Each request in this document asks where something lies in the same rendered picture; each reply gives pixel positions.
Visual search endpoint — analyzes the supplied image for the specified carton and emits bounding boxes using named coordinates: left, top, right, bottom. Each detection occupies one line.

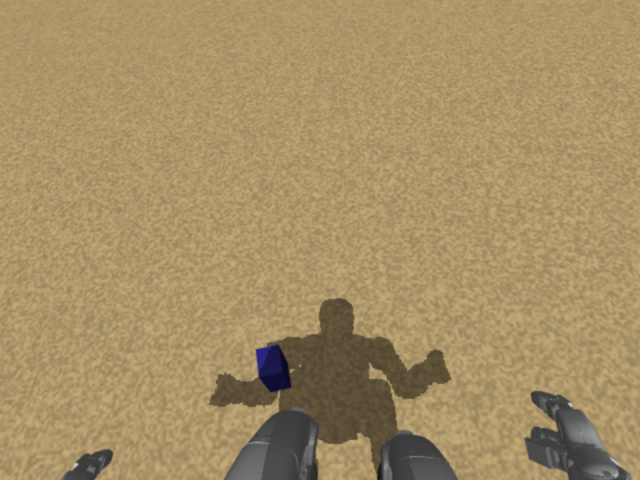
left=256, top=344, right=291, bottom=392

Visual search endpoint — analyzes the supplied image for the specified left robot hand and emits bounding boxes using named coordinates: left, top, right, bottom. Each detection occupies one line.
left=60, top=449, right=113, bottom=480

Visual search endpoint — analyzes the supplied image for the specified right robot arm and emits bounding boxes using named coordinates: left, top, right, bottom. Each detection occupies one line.
left=566, top=446, right=633, bottom=480

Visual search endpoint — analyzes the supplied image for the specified right robot hand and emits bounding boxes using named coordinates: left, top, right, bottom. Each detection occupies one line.
left=524, top=391, right=606, bottom=473

